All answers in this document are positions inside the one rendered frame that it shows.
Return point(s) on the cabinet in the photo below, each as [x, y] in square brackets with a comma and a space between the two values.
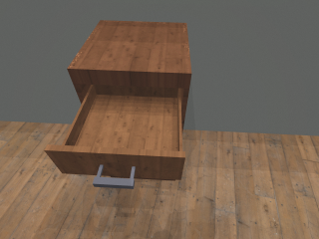
[135, 54]

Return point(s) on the drawer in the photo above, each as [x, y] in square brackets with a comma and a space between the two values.
[124, 126]

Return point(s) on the handle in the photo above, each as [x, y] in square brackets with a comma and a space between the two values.
[113, 182]

